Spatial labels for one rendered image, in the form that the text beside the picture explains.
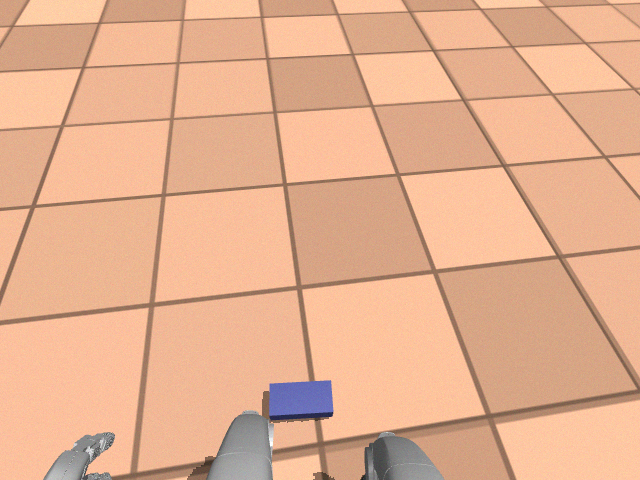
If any left robot hand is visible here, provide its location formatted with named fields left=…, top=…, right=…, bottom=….
left=43, top=432, right=115, bottom=480

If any carton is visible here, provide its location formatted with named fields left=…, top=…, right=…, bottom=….
left=269, top=380, right=333, bottom=420

